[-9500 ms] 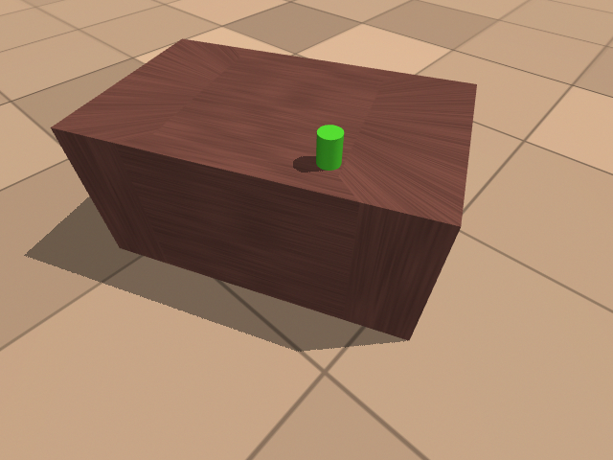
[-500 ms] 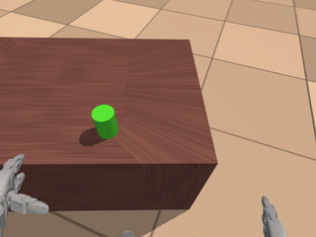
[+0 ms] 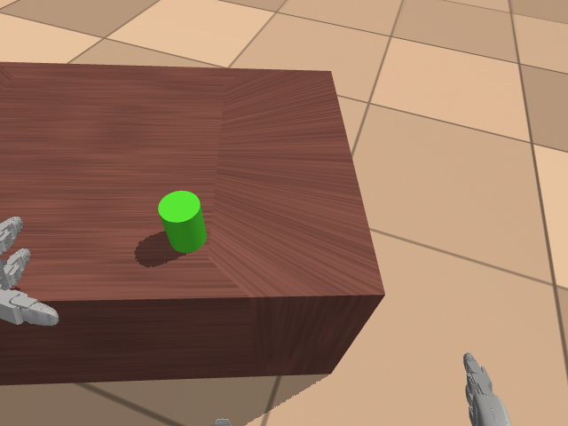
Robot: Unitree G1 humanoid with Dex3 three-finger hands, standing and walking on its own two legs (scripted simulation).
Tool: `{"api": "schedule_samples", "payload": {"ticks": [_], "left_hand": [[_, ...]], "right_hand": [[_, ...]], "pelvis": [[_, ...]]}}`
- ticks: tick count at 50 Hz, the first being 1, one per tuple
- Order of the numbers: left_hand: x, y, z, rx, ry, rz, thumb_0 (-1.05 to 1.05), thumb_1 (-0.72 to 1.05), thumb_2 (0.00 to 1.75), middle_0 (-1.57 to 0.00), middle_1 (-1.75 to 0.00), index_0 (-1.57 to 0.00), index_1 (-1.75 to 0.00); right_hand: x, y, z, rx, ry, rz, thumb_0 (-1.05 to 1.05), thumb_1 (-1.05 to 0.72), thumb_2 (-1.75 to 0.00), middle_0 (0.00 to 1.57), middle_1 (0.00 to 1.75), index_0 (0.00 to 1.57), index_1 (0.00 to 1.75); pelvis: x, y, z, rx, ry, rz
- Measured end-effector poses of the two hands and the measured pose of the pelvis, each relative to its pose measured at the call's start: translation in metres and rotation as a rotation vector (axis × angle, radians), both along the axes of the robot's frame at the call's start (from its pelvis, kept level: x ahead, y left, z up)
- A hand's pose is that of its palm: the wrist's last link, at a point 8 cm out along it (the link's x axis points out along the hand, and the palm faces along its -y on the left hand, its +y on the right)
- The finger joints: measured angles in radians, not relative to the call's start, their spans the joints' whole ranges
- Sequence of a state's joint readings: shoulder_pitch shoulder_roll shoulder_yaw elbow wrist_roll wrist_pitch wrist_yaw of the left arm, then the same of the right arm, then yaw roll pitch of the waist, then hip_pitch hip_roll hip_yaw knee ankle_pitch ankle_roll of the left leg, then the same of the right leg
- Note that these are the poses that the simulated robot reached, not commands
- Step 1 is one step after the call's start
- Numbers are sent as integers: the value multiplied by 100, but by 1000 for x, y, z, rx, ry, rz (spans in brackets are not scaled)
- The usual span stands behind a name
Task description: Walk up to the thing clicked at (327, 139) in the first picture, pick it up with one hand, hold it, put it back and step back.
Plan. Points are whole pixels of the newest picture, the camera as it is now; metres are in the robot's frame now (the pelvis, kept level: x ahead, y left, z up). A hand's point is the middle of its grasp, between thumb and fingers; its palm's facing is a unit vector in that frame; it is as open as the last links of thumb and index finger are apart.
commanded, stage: go down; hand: left
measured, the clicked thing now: (184, 222) +0.49 +0.19 -0.07
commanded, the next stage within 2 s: none
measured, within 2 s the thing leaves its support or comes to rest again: neither
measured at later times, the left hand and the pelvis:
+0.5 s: hand (23, 237) +0.36 +0.36 +0.06, palm faces +0.21 -0.97 -0.11, open 17.5 cm; pelvis -0.01 +0.00 +0.00, yaw +0 degrees
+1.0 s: hand (18, 214) +0.39 +0.37 +0.08, palm faces +0.21 -0.98 -0.07, open 17.6 cm; pelvis +0.01 +0.00 +0.00, yaw -1 degrees
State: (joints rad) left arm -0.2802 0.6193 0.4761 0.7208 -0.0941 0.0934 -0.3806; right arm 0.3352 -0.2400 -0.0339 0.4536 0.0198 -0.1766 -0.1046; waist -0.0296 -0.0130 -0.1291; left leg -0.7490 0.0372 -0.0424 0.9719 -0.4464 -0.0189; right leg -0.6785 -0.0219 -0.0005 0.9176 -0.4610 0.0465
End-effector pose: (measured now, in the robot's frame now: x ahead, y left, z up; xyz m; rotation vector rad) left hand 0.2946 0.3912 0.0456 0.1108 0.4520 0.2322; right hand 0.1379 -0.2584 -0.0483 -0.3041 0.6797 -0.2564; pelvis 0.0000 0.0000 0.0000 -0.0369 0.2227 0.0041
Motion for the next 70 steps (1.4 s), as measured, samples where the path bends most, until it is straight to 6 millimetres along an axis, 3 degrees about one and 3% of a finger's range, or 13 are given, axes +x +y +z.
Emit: {"api": "schedule_samples", "payload": {"ticks": [10,16,26,49,70], "left_hand": [[18,9,26,-8,-79,-5,-2,-59,9,-5,-8,-6,-9],[23,11,26,-23,-102,-2,-2,-59,8,-5,-7,-5,-8],[40,17,32,-18,-171,-8,-2,-57,8,-4,-7,-5,-8],[64,27,40,-40,-233,-16,-2,-59,7,-5,-6,-5,-7],[72,31,43,-64,-283,-15,-2,-61,5,-6,-6,-6,-7]], "right_hand": [[-4,7,-1,32,2,12,-1,47,-6,6,5,6,5],[-10,8,0,37,8,28,-1,47,-6,6,5,6,5],[-15,-5,3,-13,35,11,-1,48,-6,6,5,6,5],[11,0,5,-13,22,21,-1,47,-6,6,5,6,5],[-5,-6,15,-51,5,25,-1,47,-6,6,5,6,5]], "pelvis": [[-4,-1,3,-1,0,-5],[-9,-2,2,2,8,-7],[-12,-4,-1,-4,29,-5],[9,0,-2,-15,65,-9],[-6,2,-7,-21,73,-9]]}}
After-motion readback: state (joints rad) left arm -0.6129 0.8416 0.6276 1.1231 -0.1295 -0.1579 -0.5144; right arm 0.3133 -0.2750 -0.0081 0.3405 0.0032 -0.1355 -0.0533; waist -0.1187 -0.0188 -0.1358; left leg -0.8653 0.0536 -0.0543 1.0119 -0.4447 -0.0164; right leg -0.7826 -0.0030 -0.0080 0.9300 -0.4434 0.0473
